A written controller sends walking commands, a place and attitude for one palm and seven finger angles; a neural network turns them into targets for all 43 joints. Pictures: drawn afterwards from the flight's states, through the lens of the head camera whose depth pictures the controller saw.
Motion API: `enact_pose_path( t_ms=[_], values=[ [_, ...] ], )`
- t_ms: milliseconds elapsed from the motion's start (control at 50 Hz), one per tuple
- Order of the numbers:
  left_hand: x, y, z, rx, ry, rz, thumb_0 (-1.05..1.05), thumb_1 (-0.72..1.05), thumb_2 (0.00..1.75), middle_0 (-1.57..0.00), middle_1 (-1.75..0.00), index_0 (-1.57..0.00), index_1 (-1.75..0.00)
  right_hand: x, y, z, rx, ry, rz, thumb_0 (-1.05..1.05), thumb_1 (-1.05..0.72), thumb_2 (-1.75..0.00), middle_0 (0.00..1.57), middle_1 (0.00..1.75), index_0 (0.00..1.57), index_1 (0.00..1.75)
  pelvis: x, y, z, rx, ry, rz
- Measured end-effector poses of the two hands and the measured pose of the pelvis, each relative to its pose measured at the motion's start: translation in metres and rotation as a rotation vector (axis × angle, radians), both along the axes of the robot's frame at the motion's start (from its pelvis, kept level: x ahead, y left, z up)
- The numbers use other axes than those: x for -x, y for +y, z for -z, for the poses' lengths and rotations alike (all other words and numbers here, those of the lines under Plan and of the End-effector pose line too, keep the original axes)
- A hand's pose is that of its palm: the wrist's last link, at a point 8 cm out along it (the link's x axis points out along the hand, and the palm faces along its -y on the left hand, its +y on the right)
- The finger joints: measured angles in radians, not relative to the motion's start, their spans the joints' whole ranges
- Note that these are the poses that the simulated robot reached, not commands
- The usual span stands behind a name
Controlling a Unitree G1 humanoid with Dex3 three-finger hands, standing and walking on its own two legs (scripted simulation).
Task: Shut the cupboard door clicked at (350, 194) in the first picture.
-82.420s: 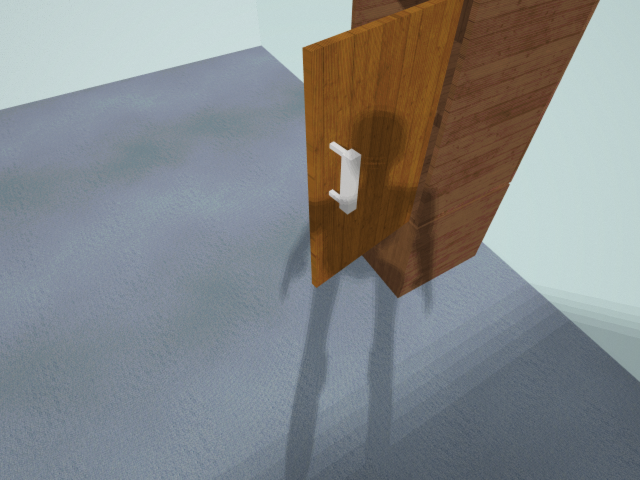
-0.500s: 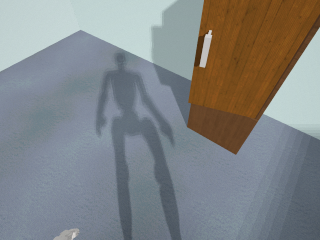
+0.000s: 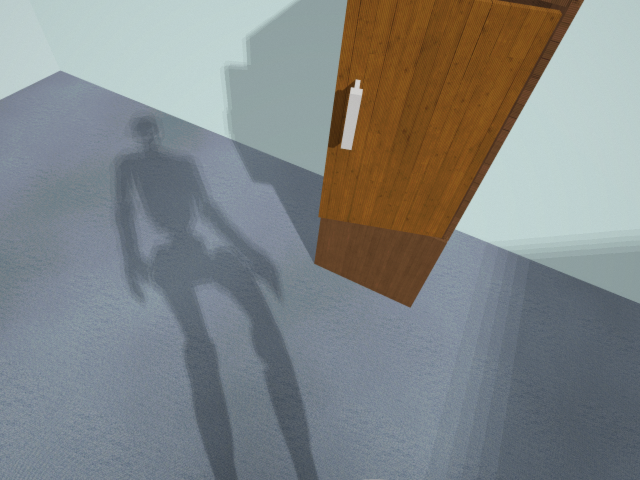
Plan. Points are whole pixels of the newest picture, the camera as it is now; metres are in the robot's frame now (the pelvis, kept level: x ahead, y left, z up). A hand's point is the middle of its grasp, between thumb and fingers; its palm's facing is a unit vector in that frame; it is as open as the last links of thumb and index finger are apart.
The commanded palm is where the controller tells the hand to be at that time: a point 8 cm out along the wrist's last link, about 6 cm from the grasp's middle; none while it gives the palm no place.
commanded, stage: take the last steps up to it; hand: left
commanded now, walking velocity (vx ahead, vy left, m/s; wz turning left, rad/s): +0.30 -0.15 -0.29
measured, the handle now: (352, 114) +0.79 -0.02 +0.01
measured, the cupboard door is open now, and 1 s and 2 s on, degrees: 18 18 18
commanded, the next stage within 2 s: come to a stop and stand still in 1.06 s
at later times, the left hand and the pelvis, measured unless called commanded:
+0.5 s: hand out of the picture +0.13 +0.11 -0.16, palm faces -0.08 -0.98 -0.19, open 7.4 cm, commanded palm none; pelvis +0.06 -0.07 +0.00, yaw -5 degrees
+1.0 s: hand (267, 375) +0.29 +0.09 -0.16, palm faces -0.09 -0.98 -0.18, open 7.4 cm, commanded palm none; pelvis +0.23 -0.09 +0.01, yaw -7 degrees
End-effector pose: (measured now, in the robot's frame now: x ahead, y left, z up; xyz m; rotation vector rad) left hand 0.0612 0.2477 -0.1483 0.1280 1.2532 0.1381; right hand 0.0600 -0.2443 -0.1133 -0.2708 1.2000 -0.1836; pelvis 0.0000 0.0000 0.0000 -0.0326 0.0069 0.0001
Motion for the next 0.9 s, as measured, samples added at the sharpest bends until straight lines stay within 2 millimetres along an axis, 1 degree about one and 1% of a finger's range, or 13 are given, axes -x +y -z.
enact_pose_path(
  t_ms=[100, 200, 300, 340, 380, 400, 460, 560, 640, 720, 760, 800, 900],
  values=[
    [-0.008, 0.004, -0.009, -0.012, 0.013, 0.038, 0.01, 0.91, 0.9, -0.2, -0.3, -0.2, -0.29, 0.026, 0.008, 0.002, -0.028, 0.046, 0.05, 0.01, -0.9, -0.9, 0.2, 0.3, 0.2, 0.3, -0.001, 0.002, -0.006, 0.007, 0.003, 0.036],
    [-0.025, -0.008, -0.017, -0.019, 0.029, 0.11, 0.01, 0.91, 0.9, -0.2, -0.3, -0.2, -0.29, 0.059, 0.002, 0.008, -0.061, 0.087, 0.142, 0.01, -0.9, -0.9, 0.2, 0.3, 0.2, 0.3, -0.007, -0.007, -0.008, 0.002, 0.005, 0.078],
    [-0.063, -0.037, -0.024, -0.028, -0.019, 0.183, 0.01, 0.91, 0.9, -0.2, -0.3, -0.19, -0.29, 0.099, -0.021, 0.019, -0.083, 0.172, 0.232, 0.01, -0.9, -0.9, 0.2, 0.3, 0.2, 0.3, -0.016, -0.028, -0.005, -0.007, 0.001, 0.103],
    [-0.078, -0.05, -0.022, -0.037, -0.065, 0.196, 0.01, 0.91, 0.9, -0.2, -0.3, -0.2, -0.29, 0.111, -0.034, 0.028, -0.09, 0.212, 0.255, 0.01, -0.9, -0.9, 0.2, 0.3, 0.2, 0.3, -0.023, -0.041, 0.003, -0.026, -0.001, 0.106],
    [-0.085, -0.062, -0.021, -0.044, -0.098, 0.183, 0.01, 0.91, 0.9, -0.2, -0.3, -0.2, -0.29, 0.114, -0.047, 0.034, -0.089, 0.256, 0.261, 0.01, -0.9, -0.9, 0.2, 0.3, 0.2, 0.3, -0.028, -0.05, 0.007, -0.018, -0.01, 0.104],
    [-0.085, -0.068, -0.022, -0.042, -0.103, 0.171, 0.01, 0.91, 0.9, -0.2, -0.3, -0.2, -0.29, 0.111, -0.053, 0.033, -0.088, 0.269, 0.257, 0.01, -0.9, -0.9, 0.2, 0.3, 0.2, 0.3, -0.032, -0.053, 0.005, -0.013, -0.014, 0.095],
    [-0.077, -0.08, -0.022, -0.032, -0.078, 0.137, 0.0, 0.91, 0.9, -0.2, -0.3, -0.2, -0.29, 0.086, -0.067, 0.026, -0.079, 0.252, 0.241, 0.01, -0.9, -0.9, 0.2, 0.3, 0.2, 0.3, -0.046, -0.061, -0.001, -0.019, -0.018, 0.09],
    [-0.056, -0.093, -0.011, -0.003, 0.049, 0.106, 0.0, 0.92, 0.9, -0.2, -0.3, -0.2, -0.29, 0.015, -0.079, 0.016, -0.07, 0.134, 0.204, 0.01, -0.91, -0.9, 0.2, 0.3, 0.19, 0.3, -0.074, -0.07, -0.005, -0.014, -0.01, 0.082],
    [-0.047, -0.097, 0.002, 0.031, 0.146, 0.073, 0.01, 0.92, 0.9, -0.2, -0.3, -0.2, -0.29, -0.05, -0.075, 0.014, -0.067, 0.06, 0.152, 0.01, -0.91, -0.9, 0.19, 0.3, 0.19, 0.3, -0.102, -0.07, 0.0, 0.002, -0.004, 0.076],
    [-0.05, -0.093, 0.02, 0.058, 0.231, 0.037, 0.01, 0.91, 0.9, -0.2, -0.3, -0.2, -0.29, -0.112, -0.064, 0.021, -0.055, -0.014, 0.1, 0.01, -0.91, -0.9, 0.2, 0.3, 0.19, 0.3, -0.138, -0.064, 0.014, 0.005, -0.008, 0.08],
    [-0.061, -0.091, 0.022, 0.059, 0.259, 0.044, 0.01, 0.91, 0.9, -0.2, -0.3, -0.2, -0.29, -0.131, -0.059, 0.021, -0.055, -0.041, 0.096, 0.01, -0.91, -0.9, 0.2, 0.3, 0.2, 0.3, -0.152, -0.063, 0.015, -0.012, -0.014, 0.094],
    [-0.081, -0.09, 0.018, 0.051, 0.256, 0.062, 0.01, 0.91, 0.9, -0.2, -0.3, -0.2, -0.29, -0.14, -0.055, 0.019, -0.064, -0.042, 0.108, 0.0, -0.9, -0.9, 0.2, 0.3, 0.2, 0.3, -0.164, -0.064, 0.011, -0.021, -0.015, 0.104],
    [-0.155, -0.091, -0.001, 0.02, 0.147, 0.084, 0.01, 0.91, 0.9, -0.2, -0.3, -0.2, -0.29, -0.139, -0.058, 0.015, -0.077, 0.035, 0.152, 0.0, -0.93, -0.9, 0.2, 0.3, 0.2, 0.3, -0.194, -0.071, -0.003, -0.03, -0.017, 0.107]
  ],
)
